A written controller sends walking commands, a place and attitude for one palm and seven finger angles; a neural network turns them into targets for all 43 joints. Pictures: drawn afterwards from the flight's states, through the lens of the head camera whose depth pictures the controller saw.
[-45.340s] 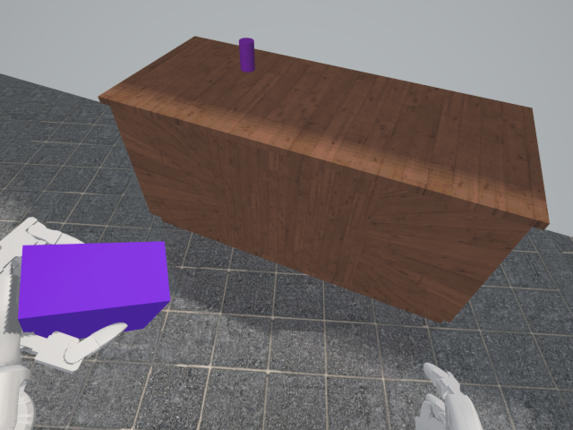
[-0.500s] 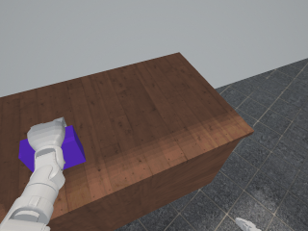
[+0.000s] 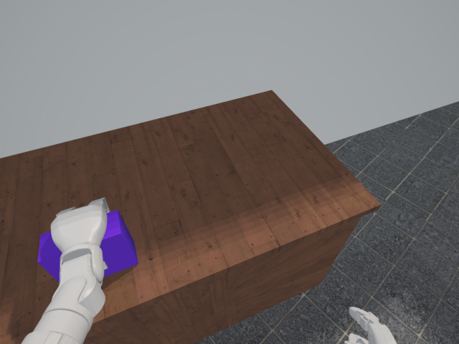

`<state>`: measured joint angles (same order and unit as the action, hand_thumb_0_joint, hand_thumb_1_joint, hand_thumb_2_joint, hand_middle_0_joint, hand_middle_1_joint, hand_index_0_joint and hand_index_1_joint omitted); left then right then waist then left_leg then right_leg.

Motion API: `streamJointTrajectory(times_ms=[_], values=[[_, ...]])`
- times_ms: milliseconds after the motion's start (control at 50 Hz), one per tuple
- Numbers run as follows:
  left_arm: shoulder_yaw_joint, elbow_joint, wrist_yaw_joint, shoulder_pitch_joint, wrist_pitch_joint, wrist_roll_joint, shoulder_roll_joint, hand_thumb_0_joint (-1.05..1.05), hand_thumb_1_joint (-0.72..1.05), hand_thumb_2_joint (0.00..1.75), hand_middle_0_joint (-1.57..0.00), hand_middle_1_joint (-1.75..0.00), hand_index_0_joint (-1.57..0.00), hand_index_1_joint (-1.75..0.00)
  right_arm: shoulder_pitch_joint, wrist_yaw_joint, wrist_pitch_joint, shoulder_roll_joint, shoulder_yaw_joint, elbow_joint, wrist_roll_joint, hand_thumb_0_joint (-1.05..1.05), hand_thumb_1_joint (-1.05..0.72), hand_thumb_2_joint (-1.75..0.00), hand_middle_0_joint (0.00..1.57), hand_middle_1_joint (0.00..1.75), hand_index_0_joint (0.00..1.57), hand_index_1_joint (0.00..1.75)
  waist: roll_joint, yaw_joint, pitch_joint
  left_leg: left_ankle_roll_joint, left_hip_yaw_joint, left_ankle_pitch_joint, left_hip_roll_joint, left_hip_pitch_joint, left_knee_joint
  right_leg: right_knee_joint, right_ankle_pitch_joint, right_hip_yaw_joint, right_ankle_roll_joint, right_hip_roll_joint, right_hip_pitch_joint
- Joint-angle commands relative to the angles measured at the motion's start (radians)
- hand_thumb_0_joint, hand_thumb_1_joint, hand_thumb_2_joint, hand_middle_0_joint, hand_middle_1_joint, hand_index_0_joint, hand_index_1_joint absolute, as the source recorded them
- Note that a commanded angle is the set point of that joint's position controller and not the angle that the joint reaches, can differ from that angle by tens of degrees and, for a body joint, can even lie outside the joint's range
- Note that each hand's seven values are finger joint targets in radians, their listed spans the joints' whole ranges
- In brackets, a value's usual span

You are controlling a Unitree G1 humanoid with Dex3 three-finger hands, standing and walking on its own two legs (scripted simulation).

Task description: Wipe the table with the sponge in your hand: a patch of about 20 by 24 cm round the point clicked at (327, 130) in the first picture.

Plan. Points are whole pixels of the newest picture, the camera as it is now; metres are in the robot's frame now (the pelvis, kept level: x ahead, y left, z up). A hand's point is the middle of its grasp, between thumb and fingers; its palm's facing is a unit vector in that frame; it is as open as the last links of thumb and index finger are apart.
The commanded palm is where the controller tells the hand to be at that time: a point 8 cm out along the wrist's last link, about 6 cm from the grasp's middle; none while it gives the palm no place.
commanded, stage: wipe back along the first lane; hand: left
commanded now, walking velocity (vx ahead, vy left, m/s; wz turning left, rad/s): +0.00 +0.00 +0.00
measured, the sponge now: (96, 255) +0.28 +0.31 -0.05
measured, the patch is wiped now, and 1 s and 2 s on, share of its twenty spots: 0.95 0.95 0.95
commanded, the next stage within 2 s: lift the sponge slowly off the table in 0.32 s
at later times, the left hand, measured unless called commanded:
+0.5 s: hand (97, 265) +0.25 +0.27 -0.01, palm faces -0.05 -0.05 -1.00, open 10.5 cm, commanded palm +0.21 +0.25 +0.03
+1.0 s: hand (92, 271) +0.23 +0.27 +0.00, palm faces -0.08 -0.09 -0.99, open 10.5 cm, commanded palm +0.21 +0.26 +0.07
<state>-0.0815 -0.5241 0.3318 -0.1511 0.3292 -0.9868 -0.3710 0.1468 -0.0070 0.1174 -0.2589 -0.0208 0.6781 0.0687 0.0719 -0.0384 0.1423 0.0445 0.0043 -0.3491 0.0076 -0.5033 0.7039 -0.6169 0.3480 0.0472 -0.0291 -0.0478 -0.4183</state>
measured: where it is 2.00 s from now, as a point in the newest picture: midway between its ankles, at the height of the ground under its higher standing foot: outside the picture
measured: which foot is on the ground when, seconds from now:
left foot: down 0.00-1.00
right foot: down 0.00-1.00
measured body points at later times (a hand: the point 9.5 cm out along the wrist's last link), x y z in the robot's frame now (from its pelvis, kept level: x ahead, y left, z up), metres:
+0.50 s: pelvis -0.01 -0.01 +0.00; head -0.01 -0.03 +0.45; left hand +0.25 +0.27 +0.05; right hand +0.19 -0.23 -0.09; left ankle +0.00 +0.09 -0.72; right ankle -0.03 -0.11 -0.72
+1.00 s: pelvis -0.02 -0.02 +0.01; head -0.02 -0.04 +0.46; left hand +0.23 +0.27 +0.06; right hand +0.17 -0.25 -0.10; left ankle +0.00 +0.09 -0.72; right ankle -0.03 -0.11 -0.72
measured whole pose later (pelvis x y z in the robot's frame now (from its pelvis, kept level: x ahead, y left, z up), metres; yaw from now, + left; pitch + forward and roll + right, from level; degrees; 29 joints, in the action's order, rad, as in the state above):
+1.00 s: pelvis -0.02 -0.02 +0.01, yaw +0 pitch +3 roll -1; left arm -0.08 -0.36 0.27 0.02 0.29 -0.97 -0.35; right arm 0.11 0.03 0.07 -0.26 -0.03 0.71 0.06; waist 0.08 -0.07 0.08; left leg 0.03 0.00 -0.29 0.00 -0.37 0.62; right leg -0.56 0.30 0.04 -0.05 -0.06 -0.31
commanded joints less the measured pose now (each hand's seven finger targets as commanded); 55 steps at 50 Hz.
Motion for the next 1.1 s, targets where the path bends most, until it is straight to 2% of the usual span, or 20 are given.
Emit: streamJointTrajectory(times_ms=[0,40,60,180,200,240,300,420,440,560,600,640,700,740,800,860,900,940,1000,1080], values=[[-0.023,0.066,-0.044,-0.037,0.010,0.016,-0.045,0.00,0.10,1.30,-1.20,-1.60,-1.20,-1.60,-0.112,0.011,-0.046,-0.126,-0.037,-0.138,0.003,0.00,-0.90,-0.90,0.20,0.30,0.20,0.30,-0.089,0.004,0.138,-0.005,0.045,0.307,0.015,0.163,-0.083,0.064,-0.345,-0.020,-0.045,-0.023,0.042],[-0.012,0.084,-0.046,-0.009,0.010,0.011,-0.055,0.00,0.10,1.30,-1.20,-1.60,-1.20,-1.60,-0.119,0.007,-0.049,-0.126,-0.040,-0.140,0.002,0.00,-0.90,-0.90,0.20,0.30,0.20,0.30,-0.082,-0.008,0.151,-0.008,0.050,0.320,0.014,0.175,-0.085,0.065,-0.356,-0.023,-0.048,-0.023,0.053],[-0.047,0.103,-0.047,0.009,0.008,0.015,-0.018,0.00,0.10,1.30,-1.20,-1.60,-1.20,-1.60,-0.122,0.006,-0.051,-0.120,-0.037,-0.151,0.002,0.00,-0.90,-0.90,0.20,0.30,0.20,0.30,-0.072,-0.004,0.148,-0.007,0.048,0.320,0.014,0.174,-0.084,0.057,-0.350,-0.021,-0.048,-0.023,0.050],[-0.026,0.128,-0.037,0.069,0.022,0.020,-0.032,0.00,0.10,1.30,-1.20,-1.60,-1.20,-1.60,-0.148,0.008,-0.051,-0.119,-0.034,-0.155,0.002,0.00,-0.90,-0.90,0.20,0.30,0.20,0.30,-0.117,-0.016,0.123,-0.007,0.048,0.285,0.017,0.162,-0.091,0.067,-0.337,-0.026,-0.046,-0.022,0.060],[-0.058,0.135,-0.038,0.075,0.025,0.020,0.004,0.00,0.10,1.30,-1.20,-1.60,-1.20,-1.60,-0.157,0.007,-0.051,-0.116,-0.031,-0.158,0.002,0.00,-0.90,-0.90,0.20,0.30,0.20,0.30,-0.117,-0.010,0.105,-0.007,0.047,0.281,0.015,0.163,-0.095,0.066,-0.329,-0.022,-0.046,-0.023,0.051],[-0.037,0.166,-0.038,0.111,0.029,0.021,-0.015,0.00,0.10,1.30,-1.20,-1.60,-1.20,-1.60,-0.168,0.003,-0.054,-0.117,-0.035,-0.162,0.001,0.00,-0.90,-0.90,0.20,0.30,0.20,0.30,-0.107,-0.030,0.123,-0.008,0.047,0.297,0.015,0.175,-0.099,0.069,-0.355,-0.031,-0.050,-0.021,0.073],[-0.055,0.175,-0.031,0.143,0.033,0.026,0.007,0.00,0.10,1.30,-1.20,-1.60,-1.20,-1.60,-0.179,0.004,-0.053,-0.111,-0.030,-0.165,0.001,0.00,-0.90,-0.90,0.20,0.30,0.20,0.30,-0.116,-0.024,0.097,-0.007,0.044,0.281,0.016,0.167,-0.099,0.067,-0.344,-0.030,-0.049,-0.021,0.065],[-0.017,0.168,-0.023,0.062,0.041,0.010,-0.042,0.00,0.10,1.30,-1.20,-1.60,-1.20,-1.60,-0.188,0.020,-0.051,-0.113,-0.025,-0.150,0.001,0.00,-0.90,-0.90,0.20,0.30,0.20,0.30,-0.120,-0.022,0.069,-0.005,0.044,0.210,0.024,0.150,-0.116,0.087,-0.269,-0.044,-0.046,-0.020,0.052],[0.008,0.202,-0.023,0.018,0.039,0.003,-0.075,0.00,0.10,1.30,-1.20,-1.60,-1.20,-1.60,-0.193,0.021,-0.052,-0.117,-0.029,-0.150,-0.001,0.00,-0.90,-0.90,0.20,0.30,0.20,0.30,-0.076,-0.031,0.085,-0.007,0.045,0.219,0.024,0.168,-0.123,0.090,-0.273,-0.055,-0.052,-0.020,0.063],[-0.007,0.251,-0.025,-0.024,0.020,-0.004,-0.070,0.00,0.10,1.30,-1.20,-1.60,-1.20,-1.60,-0.195,0.029,-0.063,-0.106,-0.033,-0.151,-0.002,0.00,-0.90,-0.90,0.20,0.30,0.20,0.30,-0.043,-0.023,0.128,0.001,0.045,0.229,0.024,0.210,-0.126,0.097,-0.259,-0.058,-0.051,-0.020,0.080],[-0.009,0.241,-0.027,-0.013,0.014,0.000,-0.063,0.00,0.10,1.30,-1.20,-1.60,-1.20,-1.60,-0.195,0.032,-0.067,-0.106,-0.031,-0.149,-0.003,0.00,-0.90,-0.90,0.20,0.30,0.20,0.30,-0.057,-0.021,0.114,0.003,0.042,0.220,0.026,0.205,-0.126,0.103,-0.254,-0.055,-0.050,-0.021,0.078],[0.047,0.264,-0.028,-0.031,0.005,-0.003,-0.130,0.00,0.10,1.30,-1.20,-1.60,-1.20,-1.60,-0.198,0.035,-0.069,-0.114,-0.031,-0.144,-0.007,0.00,-0.90,-0.90,0.20,0.30,0.20,0.30,-0.064,-0.034,0.131,0.001,0.048,0.224,0.030,0.203,-0.135,0.114,-0.277,-0.076,-0.052,-0.019,0.109],[0.030,0.256,-0.024,-0.032,-0.007,0.006,-0.101,0.00,0.10,1.30,-1.20,-1.60,-1.20,-1.60,-0.196,0.040,-0.078,-0.107,-0.032,-0.143,-0.004,0.00,-0.90,-0.90,0.20,0.30,0.20,0.30,-0.078,-0.023,0.100,0.005,0.041,0.204,0.029,0.197,-0.140,0.120,-0.255,-0.068,-0.045,-0.017,0.099],[0.076,0.293,-0.023,-0.068,-0.017,0.002,-0.162,0.00,0.10,1.30,-1.20,-1.60,-1.20,-1.60,-0.201,0.043,-0.082,-0.113,-0.034,-0.136,-0.008,0.00,-0.90,-0.90,0.20,0.30,0.20,0.30,-0.054,-0.035,0.127,0.004,0.041,0.223,0.032,0.212,-0.146,0.127,-0.285,-0.087,-0.048,-0.015,0.129],[0.079,0.300,-0.016,-0.020,-0.031,0.011,-0.148,0.00,0.10,1.30,-1.20,-1.60,-1.20,-1.60,-0.198,0.044,-0.090,-0.107,-0.036,-0.134,-0.008,0.00,-0.90,-0.90,0.20,0.30,0.20,0.30,-0.047,-0.033,0.133,0.006,0.031,0.240,0.030,0.220,-0.143,0.125,-0.321,-0.079,-0.043,-0.010,0.142],[0.101,0.327,-0.017,-0.050,-0.038,0.005,-0.185,0.00,0.10,1.30,-1.20,-1.60,-1.20,-1.60,-0.199,0.046,-0.094,-0.109,-0.038,-0.127,-0.009,0.00,-0.90,-0.90,0.20,0.30,0.20,0.30,-0.047,-0.030,0.127,0.007,0.034,0.233,0.030,0.225,-0.154,0.133,-0.302,-0.087,-0.043,-0.010,0.150],[0.081,0.330,-0.020,-0.029,-0.039,0.005,-0.159,0.00,0.10,1.30,-1.20,-1.60,-1.20,-1.60,-0.202,0.046,-0.100,-0.106,-0.036,-0.129,-0.010,0.00,-0.90,-0.90,0.20,0.30,0.20,0.30,-0.040,-0.031,0.115,0.009,0.032,0.236,0.031,0.232,-0.157,0.140,-0.300,-0.078,-0.043,-0.010,0.145],[0.110,0.373,-0.025,-0.073,-0.043,-0.003,-0.204,0.00,0.10,1.30,-1.20,-1.60,-1.20,-1.60,-0.209,0.048,-0.102,-0.111,-0.038,-0.127,-0.011,0.00,-0.90,-0.90,0.20,0.30,0.20,0.30,-0.020,-0.040,0.138,0.006,0.039,0.255,0.031,0.248,-0.166,0.147,-0.311,-0.091,-0.047,-0.010,0.169],[0.086,0.386,-0.023,-0.063,-0.055,-0.001,-0.172,0.00,0.10,1.30,-1.20,-1.60,-1.20,-1.60,-0.210,0.050,-0.110,-0.104,-0.039,-0.126,-0.011,0.00,-0.90,-0.90,0.20,0.30,0.20,0.30,-0.016,-0.032,0.136,0.010,0.033,0.256,0.028,0.266,-0.166,0.147,-0.298,-0.079,-0.044,-0.010,0.157],[0.098,0.403,-0.023,-0.093,-0.060,-0.010,-0.196,0.00,0.10,1.30,-1.20,-1.60,-1.20,-1.60,-0.215,0.054,-0.119,-0.105,-0.038,-0.120,-0.013,0.00,-0.90,-0.90,0.20,0.30,0.20,0.30,-0.021,-0.034,0.118,0.010,0.044,0.251,0.026,0.284,-0.179,0.160,-0.256,-0.074,-0.046,-0.013,0.145]])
